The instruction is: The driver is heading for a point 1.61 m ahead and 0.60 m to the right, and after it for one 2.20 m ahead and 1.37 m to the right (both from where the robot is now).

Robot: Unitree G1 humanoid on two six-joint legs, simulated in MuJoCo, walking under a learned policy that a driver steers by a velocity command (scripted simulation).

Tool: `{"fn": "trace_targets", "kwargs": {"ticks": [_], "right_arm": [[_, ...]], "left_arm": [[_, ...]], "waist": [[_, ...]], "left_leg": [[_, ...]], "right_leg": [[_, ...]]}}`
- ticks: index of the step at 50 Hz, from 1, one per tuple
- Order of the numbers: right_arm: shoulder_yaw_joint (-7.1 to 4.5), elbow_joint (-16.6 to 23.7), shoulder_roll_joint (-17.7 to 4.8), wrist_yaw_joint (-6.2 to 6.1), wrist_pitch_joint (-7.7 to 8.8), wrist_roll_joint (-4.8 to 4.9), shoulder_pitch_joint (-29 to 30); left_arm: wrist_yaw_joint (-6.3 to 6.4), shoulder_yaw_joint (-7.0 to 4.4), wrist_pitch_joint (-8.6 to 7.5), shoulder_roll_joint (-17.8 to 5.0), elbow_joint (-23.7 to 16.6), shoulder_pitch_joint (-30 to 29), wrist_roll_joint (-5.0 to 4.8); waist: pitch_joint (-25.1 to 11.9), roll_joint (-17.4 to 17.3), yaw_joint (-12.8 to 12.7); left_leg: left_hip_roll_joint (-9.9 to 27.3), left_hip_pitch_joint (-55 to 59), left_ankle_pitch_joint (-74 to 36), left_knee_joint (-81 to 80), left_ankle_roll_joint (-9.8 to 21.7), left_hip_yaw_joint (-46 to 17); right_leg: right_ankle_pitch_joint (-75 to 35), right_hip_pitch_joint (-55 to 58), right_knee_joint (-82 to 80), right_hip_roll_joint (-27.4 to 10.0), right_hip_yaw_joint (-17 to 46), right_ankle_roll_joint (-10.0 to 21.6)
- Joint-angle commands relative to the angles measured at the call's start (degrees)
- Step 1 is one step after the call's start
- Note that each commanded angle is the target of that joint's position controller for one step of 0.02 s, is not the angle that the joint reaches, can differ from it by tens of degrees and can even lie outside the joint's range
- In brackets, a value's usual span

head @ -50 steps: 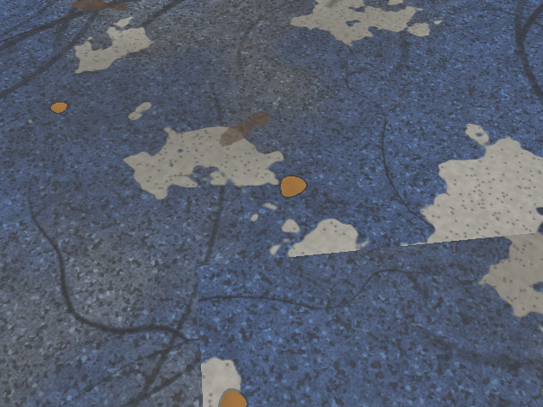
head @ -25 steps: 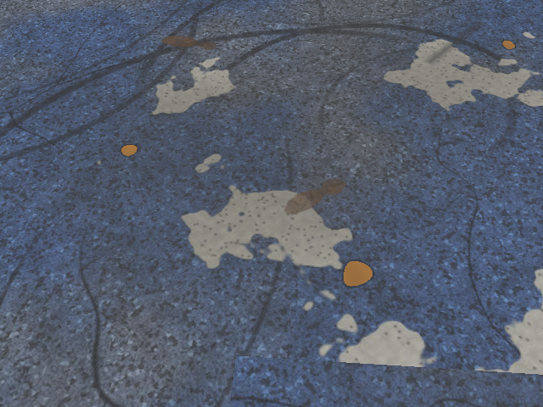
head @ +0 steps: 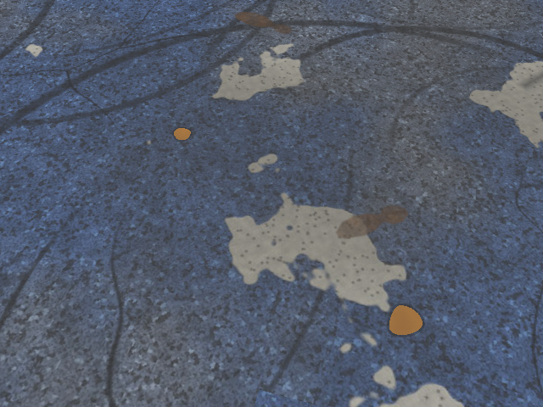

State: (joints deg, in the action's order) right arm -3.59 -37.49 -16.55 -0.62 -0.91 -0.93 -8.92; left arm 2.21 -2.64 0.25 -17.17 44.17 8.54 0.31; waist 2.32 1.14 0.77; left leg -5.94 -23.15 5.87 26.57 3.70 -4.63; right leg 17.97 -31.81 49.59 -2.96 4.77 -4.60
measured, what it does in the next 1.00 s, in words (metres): steps on the spot, turning right: right foot, then right foot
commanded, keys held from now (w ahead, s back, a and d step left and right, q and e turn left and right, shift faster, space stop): e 0.78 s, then no key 0.22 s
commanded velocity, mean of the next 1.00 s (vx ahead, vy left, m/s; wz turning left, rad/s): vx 0.01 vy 0.00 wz -0.39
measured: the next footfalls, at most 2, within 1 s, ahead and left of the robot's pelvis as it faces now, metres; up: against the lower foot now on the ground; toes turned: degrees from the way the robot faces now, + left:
right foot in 0.08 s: +0.09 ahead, -0.17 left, +0.00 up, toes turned +0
right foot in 0.62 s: +0.05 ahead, -0.19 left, +0.00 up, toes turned -20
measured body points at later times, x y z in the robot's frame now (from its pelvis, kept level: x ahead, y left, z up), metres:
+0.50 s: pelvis +0.04 -0.04 +0.00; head +0.07 -0.05 +0.45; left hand +0.25 +0.21 -0.09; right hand +0.10 -0.35 -0.11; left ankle +0.08 +0.08 -0.73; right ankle +0.00 -0.15 -0.68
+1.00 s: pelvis +0.03 -0.09 +0.01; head +0.05 -0.12 +0.45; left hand +0.30 +0.08 -0.07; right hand +0.05 -0.41 -0.10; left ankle +0.11 +0.05 -0.70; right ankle +0.01 -0.17 -0.73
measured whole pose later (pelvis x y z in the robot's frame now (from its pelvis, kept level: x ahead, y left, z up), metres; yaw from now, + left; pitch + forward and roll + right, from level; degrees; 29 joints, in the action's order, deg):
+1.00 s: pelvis +0.03 -0.09 +0.01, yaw -27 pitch +2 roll +1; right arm -4.5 -41.9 -16.4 -1.6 -1.2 0.3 -7.2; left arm 1.2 -3.0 1.5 -16.0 35.8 9.2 0.4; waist 1.4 -0.9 -0.7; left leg 0.8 -24.5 20.8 45.3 -4.6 -3.2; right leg 12.6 -17.2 28.4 4.9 6.2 3.9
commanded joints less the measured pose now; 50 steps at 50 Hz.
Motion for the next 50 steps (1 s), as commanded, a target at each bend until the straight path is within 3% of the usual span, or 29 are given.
{"fn": "trace_targets", "kwargs": {"ticks": [1, 3, 4, 5, 6, 7, 8, 11, 15, 17, 18, 19, 20, 21, 22, 23, 26, 28, 30, 31, 32, 33, 34, 35, 36, 37, 38, 44, 50], "right_arm": [[-0.24, 2.3, -3.7, 0.21, 0.86, -0.88, 1.2], [0.23, 1.0, -3.5, 0.69, 1.14, -0.91, 1.6], [0.44, -0.1, -3.2, 0.74, 1.34, -0.83, -0.5], [0.36, -0.3, -3.6, 0.47, 1.55, -1.07, -2.1], [-0.02, -0.3, -4.0, 0.29, 1.80, -1.28, -5.6], [-0.09, -0.1, -4.0, -0.27, 1.77, -1.34, -2.9], [-0.56, 0.5, -4.9, -0.76, 1.45, -0.76, -0.2], [-1.14, 1.1, -4.2, -1.35, 0.34, -0.31, 0.9], [-1.95, 1.2, -3.2, -0.94, 0.67, 0.05, 0.0], [-2.74, 0.9, -4.5, -0.82, 0.70, 0.05, -1.6], [-3.17, 0.6, -5.6, -0.89, 0.60, -0.08, -3.4], [-3.55, 0.4, -7.3, -1.01, 0.65, -0.22, -4.3], [-3.36, 1.1, -7.1, -1.43, 1.05, -0.36, -3.4], [-2.99, 1.7, -6.7, -1.85, 1.49, -0.45, -3.6], [-2.91, 2.1, -6.7, -2.17, 1.75, -0.21, -1.2], [-3.16, 2.1, -7.4, -2.22, 1.78, 0.39, 1.3], [-3.87, 1.6, -9.1, -2.18, 0.77, 0.61, 2.7], [-4.19, 0.9, -9.7, -1.98, 0.23, 1.26, 1.3], [-4.13, 0.4, -9.5, -1.65, 0.07, 2.60, 1.3], [-3.70, -0.9, -7.5, -1.30, 0.24, 2.62, -1.5], [-2.83, -0.6, -4.4, -0.88, 0.19, 0.43, -3.1], [-2.09, 3.6, -3.5, -1.23, 0.46, -1.01, 2.4], [-2.88, 3.6, -6.4, -1.54, 0.61, -0.01, 5.8], [-3.08, 3.1, -6.7, -1.76, 0.52, 0.90, 5.6], [-3.40, 1.6, -7.0, -2.30, 0.36, 0.60, 4.0], [-3.65, 1.1, -7.6, -2.71, 0.15, 0.18, 3.5], [-3.67, 0.7, -7.3, -2.60, 0.17, 0.08, 2.8], [-2.12, -0.2, -3.9, -1.70, 0.26, 0.88, 3.6], [-1.84, -0.1, -4.5, -0.76, 0.80, 1.40, 4.1]], "left_arm": [[-0.36, -0.52, -0.22, -2.8, -1.3, 4.4, -0.05], [-0.93, -0.57, -0.83, -2.7, -1.1, 4.8, 0.05], [-1.10, -0.75, -1.01, -3.7, -1.8, 3.8, 0.62], [-1.01, -1.28, -1.20, -7.4, -3.3, 2.2, 1.20], [-0.79, -2.25, -1.07, -11.7, -4.1, -0.3, 0.70], [-1.08, -2.23, -0.95, -9.5, -3.7, -0.3, 0.41], [-1.29, -1.92, -1.01, -8.0, -3.9, -0.1, 0.40], [-1.14, -2.59, -1.19, -8.9, -4.4, 1.5, -0.27], [-0.39, -3.02, -0.23, -8.1, -6.2, 2.5, -0.97], [-0.30, -2.99, 0.28, -7.0, -7.8, 1.8, -1.21], [-0.35, -2.79, 0.51, -5.9, -8.5, 1.7, -1.30], [-0.60, -2.61, 0.67, -4.8, -9.1, 2.2, -1.20], [-0.93, -3.09, 0.81, -5.7, -9.5, 2.0, -0.90], [-1.23, -3.92, 1.05, -7.3, -9.7, 1.3, -0.91], [-1.35, -4.11, 1.52, -6.8, -9.3, 1.9, -1.31], [-1.39, -3.64, 2.03, -5.3, -9.2, 2.2, -1.57], [-2.35, -2.49, 2.38, -2.7, -10.4, 0.4, -1.60], [-3.33, -2.95, 2.40, -3.9, -11.3, 0.4, -1.84], [-3.75, -3.73, 2.69, -4.6, -10.3, 4.3, -1.56], [-3.25, -4.50, 2.76, -6.1, -9.8, 6.3, -1.17], [-2.30, -6.14, 2.52, -12.5, -10.7, 7.5, -1.07], [-2.37, -6.56, 1.52, -17.3, -13.0, 6.8, 1.06], [-2.92, -5.82, 0.18, -14.4, -12.9, 7.7, 2.02], [-2.85, -5.13, -0.70, -13.0, -12.5, 5.5, 1.59], [-2.34, -4.85, -0.81, -11.3, -12.6, 2.6, 0.25], [-1.85, -4.19, -0.51, -9.7, -12.9, 0.2, -0.83], [-1.42, -3.84, -0.20, -9.2, -13.1, -0.5, -0.90], [-0.23, -3.20, 0.25, -7.7, -12.3, 1.0, -0.34], [-1.21, -2.74, 0.84, -7.6, -11.4, 0.5, 0.27]], "waist": [[-10.7, -9.3, -0.5], [-8.1, -8.8, -1.5], [-6.3, -7.5, -1.3], [-4.6, -3.3, 0.5], [-3.6, 5.7, 4.6], [-3.3, 9.9, 3.1], [-2.1, 10.0, 1.9], [-2.6, 10.7, 0.4], [-5.3, 6.0, -0.4], [-6.0, 0.0, -0.2], [-6.4, -5.0, 0.1], [-6.7, -11.7, -0.2], [-7.5, -14.9, 0.2], [-7.3, -10.6, 0.7], [-6.8, -6.8, -0.7], [-5.3, -6.5, -1.7], [-5.9, -9.6, -0.5], [-7.7, -11.2, 0.1], [-8.8, -10.0, -2.0], [-8.4, -6.3, -2.3], [-6.8, 8.6, -1.1], [-7.7, 18.5, -2.3], [-10.7, 10.1, -5.5], [-8.4, 7.7, -3.4], [-7.4, 4.6, -1.7], [-6.9, 5.0, -0.8], [-7.4, 5.7, -0.1], [-9.1, 5.7, -1.3], [-6.0, 7.2, -2.8]], "left_leg": [[14.4, 1.5, 6.8, -8.6, 8.6, -9.2], [13.5, 0.4, 13.2, -6.8, 6.4, -8.0], [12.2, 0.9, 15.0, -5.5, 4.0, -7.6], [9.7, 1.6, 15.8, -1.1, 1.0, -5.9], [4.6, 1.8, 16.0, 2.5, -1.6, -0.4], [3.4, 7.0, 11.8, 4.9, -3.6, 3.3], [3.7, 8.4, 9.7, 5.7, -3.6, 3.3], [4.0, 8.4, 8.3, 6.7, -2.7, 3.6], [5.6, 10.6, 6.3, 5.3, -1.7, 3.8], [9.7, 13.5, 4.8, 1.5, 0.2, 0.9], [14.3, 15.9, 2.9, -2.1, 3.0, -3.9], [22.4, 18.1, -3.0, -6.1, 7.6, -11.9], [29.8, 18.8, -11.4, -7.5, 12.6, -17.3], [31.7, 18.2, -17.2, -7.7, 14.9, -17.6], [30.0, 17.4, -17.4, -7.1, 13.4, -13.3], [27.0, 16.3, -15.0, -7.3, 10.6, -8.3], [21.6, 13.1, -16.6, -6.0, 7.2, 2.6], [22.3, 14.9, -16.3, -4.2, 6.8, 4.4], [22.2, 13.4, -11.2, 0.5, 4.1, 6.8], [20.3, 8.9, -4.0, 6.1, 0.5, 9.6], [14.3, -4.8, 15.9, 21.4, -5.3, 14.8], [6.6, -17.7, 34.4, 35.3, -8.3, 8.7], [7.0, -18.0, 33.8, 42.8, -7.8, 1.6], [7.7, -18.3, 28.7, 43.7, -6.9, 0.3], [8.5, -18.4, 23.5, 42.0, -6.8, -0.1], [8.8, -17.6, 20.2, 40.4, -7.2, -0.4], [7.9, -14.6, 17.9, 40.9, -7.7, 0.1], [7.2, -9.4, 12.9, 27.4, -9.0, 0.5], [7.1, 0.2, 16.0, 15.2, -7.9, 1.7]], "right_leg": [[-3.3, 14.1, -6.1, -0.7, -2.0, 0.4], [-7.0, 19.1, -15.9, 0.7, -4.2, 2.1], [-9.5, 19.7, -20.8, 0.6, -3.6, 3.4], [-16.6, 18.2, -23.5, -3.9, 2.8, 5.4], [-18.5, 15.8, -24.7, -7.3, 7.9, 9.0], [-9.5, 9.7, -28.4, -7.9, 11.3, 11.2], [-6.1, 8.0, -29.7, -7.3, 12.5, 11.0], [-8.8, 9.7, -28.1, -6.5, 14.0, 10.7], [-12.3, 9.9, -23.2, -3.7, 13.6, 10.6], [-10.5, 6.4, -17.6, -0.3, 9.7, 8.3], [-6.8, 2.8, -12.1, 2.5, 5.8, 6.4], [0.3, -0.8, -4.7, 5.0, 1.1, 4.7], [14.7, -3.6, 7.1, 3.8, -1.3, 3.3], [18.1, -5.4, 17.2, 2.4, -0.3, 2.4], [16.3, -5.5, 19.7, 0.9, 0.5, 2.1], [13.1, -5.1, 15.5, -0.6, 0.3, 1.8], [7.3, 4.1, 3.0, -0.2, -5.2, 1.6], [4.3, 8.6, -5.1, 1.1, -7.3, 2.3], [-5.1, 16.2, -17.3, 3.5, -10.2, 4.5], [-10.4, 22.3, -22.8, 4.4, -8.2, 6.4], [-28.5, 30.4, -27.4, -6.4, 8.7, 11.1], [-40.3, 29.8, -28.5, -19.4, 28.1, 23.8], [-35.9, 29.0, -29.7, -18.9, 26.7, 26.3], [-31.5, 27.2, -29.4, -15.6, 21.7, 23.2], [-27.0, 26.4, -28.8, -12.3, 18.2, 19.7], [-26.8, 25.2, -28.5, -10.8, 16.4, 17.9], [-28.8, 23.1, -28.5, -9.4, 15.0, 17.5], [-24.1, 25.1, -28.5, -7.6, 13.4, 17.2], [-16.9, 20.1, -28.6, -7.5, 16.7, 18.3]]}}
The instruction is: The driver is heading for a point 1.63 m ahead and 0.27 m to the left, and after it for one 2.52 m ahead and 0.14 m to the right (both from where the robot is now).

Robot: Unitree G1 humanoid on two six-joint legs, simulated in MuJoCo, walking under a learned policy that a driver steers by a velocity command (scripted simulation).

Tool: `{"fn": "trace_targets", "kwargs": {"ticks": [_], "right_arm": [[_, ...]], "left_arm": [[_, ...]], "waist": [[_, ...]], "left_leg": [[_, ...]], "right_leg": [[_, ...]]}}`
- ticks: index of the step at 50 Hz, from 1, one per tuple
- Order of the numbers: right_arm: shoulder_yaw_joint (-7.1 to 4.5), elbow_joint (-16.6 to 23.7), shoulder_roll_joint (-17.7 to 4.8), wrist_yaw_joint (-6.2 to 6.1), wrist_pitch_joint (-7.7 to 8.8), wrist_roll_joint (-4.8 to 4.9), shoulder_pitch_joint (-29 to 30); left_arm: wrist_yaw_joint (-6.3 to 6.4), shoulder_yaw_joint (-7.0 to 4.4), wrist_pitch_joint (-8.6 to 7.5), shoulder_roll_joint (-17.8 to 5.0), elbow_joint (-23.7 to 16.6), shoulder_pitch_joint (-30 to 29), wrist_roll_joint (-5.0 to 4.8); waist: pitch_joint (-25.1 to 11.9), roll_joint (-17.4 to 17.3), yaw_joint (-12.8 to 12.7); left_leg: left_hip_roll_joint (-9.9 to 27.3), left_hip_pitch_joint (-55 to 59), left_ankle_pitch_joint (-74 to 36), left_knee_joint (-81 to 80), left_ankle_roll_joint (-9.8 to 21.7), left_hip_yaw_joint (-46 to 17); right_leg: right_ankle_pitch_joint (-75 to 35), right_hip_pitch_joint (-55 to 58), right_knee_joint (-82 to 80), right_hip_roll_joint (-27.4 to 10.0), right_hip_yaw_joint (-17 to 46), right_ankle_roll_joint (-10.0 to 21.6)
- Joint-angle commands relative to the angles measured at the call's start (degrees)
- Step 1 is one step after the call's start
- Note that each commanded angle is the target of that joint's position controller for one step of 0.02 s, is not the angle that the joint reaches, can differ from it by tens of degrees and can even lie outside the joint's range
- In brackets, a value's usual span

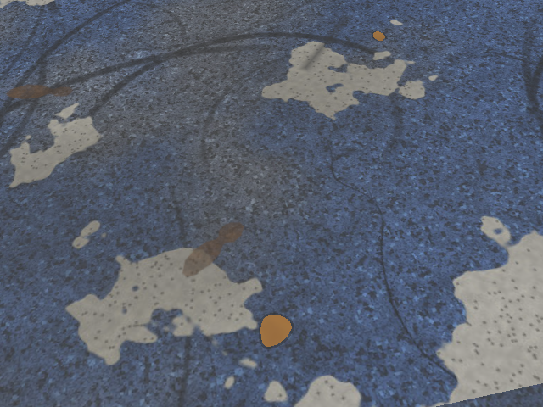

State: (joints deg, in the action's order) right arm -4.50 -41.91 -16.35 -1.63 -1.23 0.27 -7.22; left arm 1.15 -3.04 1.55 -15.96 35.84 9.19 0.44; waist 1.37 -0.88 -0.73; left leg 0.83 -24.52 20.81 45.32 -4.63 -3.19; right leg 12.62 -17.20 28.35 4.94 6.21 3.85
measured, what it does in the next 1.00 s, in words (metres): walks ahead: left foot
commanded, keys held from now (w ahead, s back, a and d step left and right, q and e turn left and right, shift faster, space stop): no key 0.38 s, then w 0.62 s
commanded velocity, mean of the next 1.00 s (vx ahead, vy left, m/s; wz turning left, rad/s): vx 0.20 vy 0.00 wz -0.06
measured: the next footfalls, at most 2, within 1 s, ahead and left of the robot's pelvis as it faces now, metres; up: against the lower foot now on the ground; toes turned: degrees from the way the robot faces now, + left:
left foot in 0.10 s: +0.04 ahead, +0.15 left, +0.00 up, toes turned -3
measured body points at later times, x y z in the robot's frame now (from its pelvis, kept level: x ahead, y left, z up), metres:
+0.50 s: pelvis +0.02 +0.03 -0.01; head +0.02 +0.03 +0.44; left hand +0.15 +0.29 -0.11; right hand +0.15 -0.22 -0.12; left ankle +0.00 +0.15 -0.74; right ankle +0.02 -0.08 -0.74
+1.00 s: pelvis +0.20 +0.02 -0.01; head +0.24 +0.01 +0.44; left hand +0.17 +0.29 -0.13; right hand +0.45 -0.20 -0.09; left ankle +0.39 +0.15 -0.71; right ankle +0.03 -0.08 -0.74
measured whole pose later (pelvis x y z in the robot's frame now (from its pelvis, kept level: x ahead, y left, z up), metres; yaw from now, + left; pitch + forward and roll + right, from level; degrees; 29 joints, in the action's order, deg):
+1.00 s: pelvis +0.20 +0.02 -0.01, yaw -2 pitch +2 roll +0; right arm -1.4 -39.2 -14.7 3.2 5.0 1.3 0.1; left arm 0.5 -2.5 -3.5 -14.3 46.6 28.0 -1.1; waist 1.9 -1.9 -5.8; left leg 2.0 -35.4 -0.3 32.3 1.1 0.8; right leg 20.3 7.7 10.4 1.7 1.8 1.9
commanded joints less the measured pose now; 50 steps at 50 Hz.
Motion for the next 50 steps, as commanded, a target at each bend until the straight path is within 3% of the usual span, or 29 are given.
{"fn": "trace_targets", "kwargs": {"ticks": [1, 3, 4, 5, 6, 7, 8, 11, 19, 20, 22, 23, 26, 27, 28, 30, 31, 32, 33, 34, 35, 36, 37, 39, 41, 44, 47, 50], "right_arm": [[-0.87, 4.2, -4.6, 0.45, 1.34, 0.26, 2.0], [-0.51, 3.3, -3.4, 1.02, 1.98, 0.06, -0.4], [-0.33, 3.0, -3.7, 1.27, 2.36, -0.67, -1.3], [-0.68, 3.3, -6.4, 1.13, 2.59, -1.60, -2.4], [-1.24, 3.1, -9.5, 1.07, 2.49, -1.71, -0.1], [-0.37, 3.3, -5.7, 1.26, 2.51, -1.51, 1.7], [0.18, 3.6, -3.8, 1.42, 2.66, -1.34, 2.7], [0.13, 3.0, -5.1, 1.26, 3.56, -1.16, 1.0], [0.93, 2.4, -4.0, 0.67, 3.08, -0.89, -1.0], [1.12, 2.0, -3.5, 0.70, 2.99, -0.99, -1.6], [0.85, 1.6, -4.6, 0.58, 2.70, -0.43, -2.3], [0.70, 1.4, -5.2, 0.40, 2.74, -0.04, -3.2], [-0.10, -0.1, -8.2, 0.23, 3.73, 0.63, -7.2], [-0.24, -0.3, -8.5, 0.26, 3.85, 0.76, -7.4], [-0.20, -0.2, -8.5, 0.41, 3.86, 0.85, -6.6], [0.22, 1.0, -7.4, 1.06, 3.48, 1.28, -2.3], [0.89, 1.8, -5.1, 1.18, 3.63, 1.11, -0.4], [1.92, 3.6, -1.5, 1.19, 4.45, 0.92, 1.6], [1.44, 5.4, -3.6, 0.92, 5.63, 1.20, 2.3], [0.42, 4.7, -6.4, 1.10, 6.26, 1.88, 0.7], [0.47, 3.8, -6.0, 1.53, 6.63, 2.15, -0.6], [0.66, 3.3, -5.1, 1.87, 6.86, 1.84, -0.5], [0.59, 3.3, -4.9, 2.25, 6.93, 1.34, 0.6], [0.88, 3.3, -3.3, 3.35, 6.71, 1.03, 1.3], [1.51, 4.1, -1.8, 3.94, 6.47, 0.56, 3.7], [2.58, 6.2, -0.1, 4.42, 6.90, 0.58, 10.0], [2.30, 7.4, -1.8, 4.72, 7.08, 1.15, 13.0], [1.41, 7.7, -4.3, 4.89, 7.31, 1.15, 11.9]], "left_arm": [[-0.28, -2.09, -0.41, -8.4, -2.9, -0.5, 0.06], [-0.35, -1.35, -0.35, -6.9, -2.5, -1.9, -0.48], [-0.35, -0.98, -0.57, -5.9, -1.9, -0.7, -0.49], [-0.35, -0.57, -1.07, -4.7, -1.6, 1.1, 0.44], [-0.76, -0.71, -1.72, -4.3, -1.3, 4.7, 0.83], [-0.73, -0.63, -1.86, -4.6, -0.8, 3.4, 1.31], [-0.70, -0.93, -1.74, -5.6, -0.8, 1.1, 1.26], [-0.48, -1.19, -0.77, -5.4, -1.1, -0.6, 0.58], [-0.32, -1.16, -1.26, -3.7, 0.6, 1.0, 0.30], [-0.21, -1.02, -1.23, -3.2, 1.1, 1.9, 0.35], [0.03, -1.24, -1.24, -3.7, 1.4, 2.6, -0.03], [0.05, -1.27, -1.61, -3.7, 1.2, 2.8, -0.27], [-0.45, -1.00, -4.25, -2.1, -0.1, 1.2, -1.46], [-0.66, -1.08, -5.04, -2.5, -0.4, 0.3, -1.60], [-0.97, -1.18, -5.66, -2.5, -0.3, 0.9, -1.63], [-1.63, -1.58, -6.37, -2.4, 2.3, 7.4, -1.63], [-1.69, -2.40, -6.46, -4.3, 4.0, 12.1, -1.43], [-1.54, -3.69, -6.71, -8.7, 5.2, 17.7, -1.15], [-2.19, -4.54, -7.09, -12.1, 5.1, 21.6, -0.96], [-2.17, -3.38, -7.52, -8.9, 4.9, 20.1, -0.62], [-2.03, -2.79, -7.73, -7.0, 4.3, 18.6, -0.55], [-1.91, -2.61, -7.61, -6.6, 4.1, 17.4, -0.46], [-1.85, -2.13, -7.27, -5.8, 4.1, 16.3, -0.51], [-1.67, -1.35, -6.48, -4.1, 4.5, 16.3, -0.51], [-1.24, -1.36, -5.99, -4.6, 5.1, 17.2, -1.07], [-0.38, -1.57, -5.59, -6.7, 6.0, 17.6, -0.95], [-0.32, -1.92, -5.81, -8.4, 7.5, 19.1, -1.39], [-0.29, -2.25, -5.61, -8.9, 8.6, 18.0, -1.82]], "waist": [[-4.9, 9.1, -1.0], [-4.9, 8.0, 1.3], [-5.4, 6.5, 1.7], [-7.0, 2.2, 0.7], [-6.6, -6.6, -3.7], [-6.9, -8.3, -2.8], [-5.4, -7.4, -1.7], [-3.6, -4.7, -0.1], [-2.9, 1.0, 1.0], [-4.0, 1.1, 1.1], [-1.4, -0.2, 1.2], [1.0, -1.6, 1.4], [5.7, -7.9, 2.1], [6.8, -7.8, 2.3], [6.5, -7.7, 1.6], [4.2, -7.6, -2.3], [2.6, -4.9, -4.3], [1.0, 7.4, -5.5], [-0.2, 17.1, -6.9], [1.0, 11.4, -4.9], [1.4, 7.5, -3.7], [1.2, 4.5, -3.1], [2.0, 3.5, -2.8], [1.6, 5.4, -2.3], [2.2, 5.0, -2.8], [4.0, 5.2, -4.2], [5.3, 6.7, -4.3], [4.4, 6.8, -1.6]], "left_leg": [[0.2, 3.0, 0.8, -6.4, 0.8, 0.4], [-0.2, 9.7, -7.1, -18.6, 2.0, 1.4], [0.9, 14.8, -15.1, -24.0, 3.1, 0.1], [6.6, 20.2, -25.3, -23.7, 5.0, -4.6], [10.2, 18.9, -28.9, -21.5, 9.0, -8.0], [10.5, 14.1, -21.0, -23.2, 11.5, -9.1], [8.3, 12.9, -14.9, -23.6, 10.2, -7.6], [5.3, 12.3, -11.7, -22.4, 7.1, -4.5], [3.1, 13.7, -12.0, -19.9, 6.5, -2.4], [2.6, 14.0, -7.1, -20.4, 6.6, -2.1], [2.3, 12.4, 8.7, -21.6, 8.5, -3.2], [3.9, 11.4, 15.8, -23.4, 10.3, -6.1], [15.2, 13.3, 25.2, -32.2, 17.4, -22.2], [16.9, 12.1, 23.1, -33.0, 18.5, -24.2], [16.4, 11.0, 20.0, -32.6, 18.1, -22.8], [11.0, 3.9, 12.8, -29.4, 14.4, -13.8], [6.9, -0.7, 6.7, -23.0, 11.7, -8.3], [-0.9, -8.7, 0.7, -5.7, 7.2, 1.6], [-3.7, -18.1, 8.5, 9.3, 5.4, 1.3], [-1.4, -23.9, 11.4, 18.1, 6.1, -2.0], [0.7, -25.9, 7.2, 21.1, 7.3, -2.8], [2.4, -27.2, 2.5, 21.0, 8.0, -1.8], [4.0, -27.3, -1.2, 19.3, 8.1, -1.3], [4.8, -23.8, -6.0, 15.5, 7.0, 1.1], [4.2, -22.4, -10.0, 9.5, 5.2, 3.3], [2.3, -15.4, -18.9, -4.9, 3.8, 5.3], [0.7, -9.5, -23.5, -11.7, 4.5, 5.2], [0.1, -7.2, -21.5, -15.1, 7.5, 4.1]], "right_leg": [[-12.0, 5.5, -6.9, -15.3, 15.9, 9.7], [-12.8, 4.3, -5.0, -13.4, 15.2, 7.8], [-11.3, 2.6, -4.7, -12.0, 14.5, 5.4], [-6.2, -0.1, -1.6, -9.4, 11.7, 2.2], [1.9, -1.3, -0.1, -3.8, 5.1, -0.4], [3.7, 2.9, -0.9, -3.8, 3.0, -2.6], [1.6, 3.8, -1.2, -3.9, 2.9, -3.1], [-4.2, 3.4, -1.1, -4.4, 4.1, -1.8], [-6.9, 3.0, -2.0, -5.0, 5.2, -1.8], [-2.4, 3.5, -2.1, -4.5, 4.6, -1.8], [14.0, -0.1, -0.3, -2.3, 2.3, -1.1], [19.3, -3.6, 1.3, -1.8, 1.2, -0.8], [13.2, -11.2, 11.2, -2.4, -4.9, -1.3], [11.9, -11.1, 11.7, -4.0, -4.8, -1.1], [11.8, -8.7, 10.1, -4.5, -5.0, -0.6], [7.6, 6.5, 0.5, -3.5, -6.3, 0.8], [5.7, 14.0, -1.8, -5.1, -1.8, 1.5], [12.8, 21.1, -9.1, -13.2, 14.2, 5.8], [10.4, 26.3, -15.9, -23.4, 33.6, 12.9], [6.8, 27.6, -15.0, -25.2, 33.8, 14.3], [4.0, 28.3, -14.2, -23.6, 28.2, 13.0], [2.1, 28.2, -14.7, -22.1, 23.4, 11.4], [-3.6, 27.2, -15.6, -20.7, 19.3, 10.0], [-13.0, 24.0, -17.3, -17.6, 11.8, 8.3], [-17.5, 21.7, -18.6, -16.1, 7.1, 8.2], [-16.4, 15.5, -20.6, -13.9, 2.1, 7.3], [-14.3, 13.7, -21.9, -15.9, 1.9, 7.2], [-24.7, 19.3, -18.0, -18.2, 1.1, 5.3]]}}
Velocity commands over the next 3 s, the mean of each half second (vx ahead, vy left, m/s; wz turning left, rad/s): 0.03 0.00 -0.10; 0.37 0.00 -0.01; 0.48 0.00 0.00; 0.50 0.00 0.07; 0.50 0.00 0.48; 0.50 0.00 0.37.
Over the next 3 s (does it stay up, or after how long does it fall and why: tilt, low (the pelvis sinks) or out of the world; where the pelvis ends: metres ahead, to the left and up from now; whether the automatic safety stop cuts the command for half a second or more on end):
stays up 1.32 0.13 0.01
